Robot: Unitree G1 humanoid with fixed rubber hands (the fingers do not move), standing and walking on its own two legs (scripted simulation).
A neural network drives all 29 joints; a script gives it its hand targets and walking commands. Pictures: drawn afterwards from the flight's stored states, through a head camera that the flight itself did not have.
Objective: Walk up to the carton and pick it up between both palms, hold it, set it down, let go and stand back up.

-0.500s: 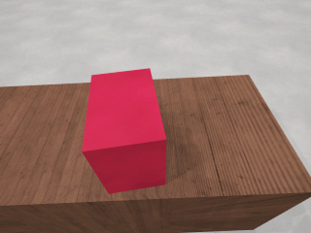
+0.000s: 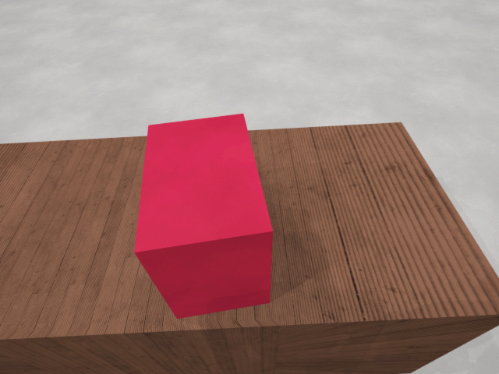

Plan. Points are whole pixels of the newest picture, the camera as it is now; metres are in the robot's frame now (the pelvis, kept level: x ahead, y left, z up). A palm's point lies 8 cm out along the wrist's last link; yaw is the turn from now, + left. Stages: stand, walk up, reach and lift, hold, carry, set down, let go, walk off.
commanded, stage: stand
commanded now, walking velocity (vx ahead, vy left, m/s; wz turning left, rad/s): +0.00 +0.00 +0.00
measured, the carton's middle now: (210, 215) +0.43 +0.12 -0.03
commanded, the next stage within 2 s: none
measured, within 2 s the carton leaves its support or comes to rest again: neither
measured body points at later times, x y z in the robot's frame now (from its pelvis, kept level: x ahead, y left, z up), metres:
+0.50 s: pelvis +0.00 +0.01 +0.00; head +0.01 +0.01 +0.45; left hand -0.03 +0.22 -0.16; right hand -0.03 -0.19 -0.17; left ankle -0.09 +0.11 -0.74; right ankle -0.07 -0.06 -0.74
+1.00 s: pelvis -0.04 +0.05 +0.00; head -0.03 +0.05 +0.45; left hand -0.03 +0.27 -0.16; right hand -0.03 -0.18 -0.16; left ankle -0.09 +0.11 -0.74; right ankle -0.07 -0.06 -0.74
